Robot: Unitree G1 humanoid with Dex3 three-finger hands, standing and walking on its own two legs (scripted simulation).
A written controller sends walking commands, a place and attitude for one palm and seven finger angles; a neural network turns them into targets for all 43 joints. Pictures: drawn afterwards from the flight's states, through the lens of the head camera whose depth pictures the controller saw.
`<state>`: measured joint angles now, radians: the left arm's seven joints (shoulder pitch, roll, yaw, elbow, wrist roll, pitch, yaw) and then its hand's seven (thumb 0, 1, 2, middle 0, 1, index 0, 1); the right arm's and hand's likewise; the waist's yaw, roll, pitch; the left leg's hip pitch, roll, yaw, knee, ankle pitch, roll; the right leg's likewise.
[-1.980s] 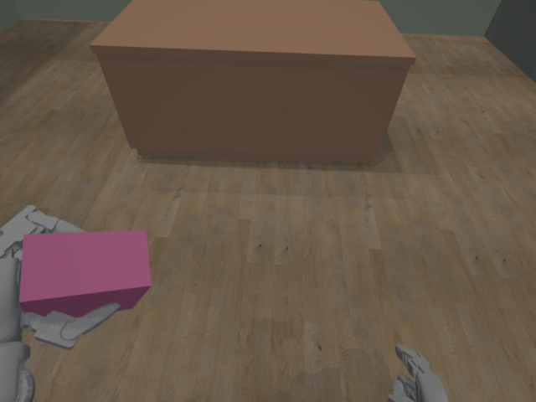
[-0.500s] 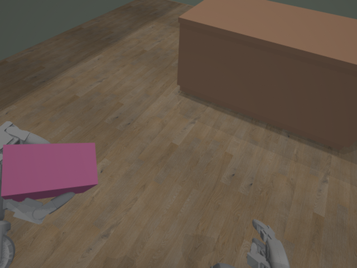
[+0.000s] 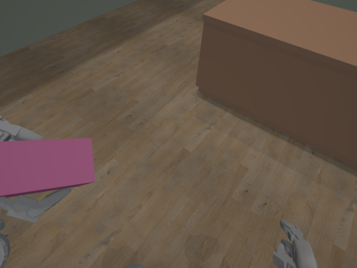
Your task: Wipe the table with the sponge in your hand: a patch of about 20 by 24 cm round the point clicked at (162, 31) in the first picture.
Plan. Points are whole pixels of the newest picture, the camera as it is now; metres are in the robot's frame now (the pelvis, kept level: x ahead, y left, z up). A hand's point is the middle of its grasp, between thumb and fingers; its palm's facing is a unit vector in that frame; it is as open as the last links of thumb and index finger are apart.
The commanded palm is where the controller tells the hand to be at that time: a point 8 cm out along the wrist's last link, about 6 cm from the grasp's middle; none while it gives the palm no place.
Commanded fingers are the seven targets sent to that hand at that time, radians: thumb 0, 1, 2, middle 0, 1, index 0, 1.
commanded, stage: walk to a spot facing it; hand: left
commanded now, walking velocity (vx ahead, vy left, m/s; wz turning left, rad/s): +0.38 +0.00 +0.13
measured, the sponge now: (58, 167) +0.23 +0.21 +0.17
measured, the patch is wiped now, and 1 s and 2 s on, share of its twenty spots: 0.00 0.00 0.00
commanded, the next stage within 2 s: none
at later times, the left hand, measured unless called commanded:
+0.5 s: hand (102, 113) +0.35 +0.18 +0.18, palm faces +0.42 -0.77 -0.47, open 10.5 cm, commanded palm +0.28 +0.23 +0.19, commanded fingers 0.00 0.10 1.30 -1.20 -1.60 -1.20 -1.60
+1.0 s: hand (115, 60) +0.47 +0.18 +0.21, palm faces +0.49 -0.73 -0.48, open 10.5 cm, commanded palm +0.42 +0.23 +0.19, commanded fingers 0.00 0.10 1.30 -1.20 -1.60 -1.20 -1.60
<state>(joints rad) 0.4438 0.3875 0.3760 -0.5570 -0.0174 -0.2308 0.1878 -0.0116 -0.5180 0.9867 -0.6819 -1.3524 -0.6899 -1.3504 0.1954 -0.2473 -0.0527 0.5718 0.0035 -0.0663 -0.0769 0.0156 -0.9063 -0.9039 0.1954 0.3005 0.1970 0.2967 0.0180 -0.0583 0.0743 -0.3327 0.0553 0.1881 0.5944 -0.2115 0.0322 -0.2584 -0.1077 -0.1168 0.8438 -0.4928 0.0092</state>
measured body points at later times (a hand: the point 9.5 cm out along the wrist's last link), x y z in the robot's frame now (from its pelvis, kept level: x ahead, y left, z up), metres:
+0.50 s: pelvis +0.14 -0.07 +0.01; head +0.18 -0.08 +0.46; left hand +0.32 +0.22 +0.20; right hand +0.31 -0.30 -0.10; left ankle +0.13 +0.07 -0.63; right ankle +0.15 -0.15 -0.72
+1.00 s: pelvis +0.30 -0.07 +0.01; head +0.33 -0.08 +0.46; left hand +0.44 +0.22 +0.23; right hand +0.49 -0.23 -0.09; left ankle +0.28 +0.07 -0.72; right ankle +0.38 -0.19 -0.69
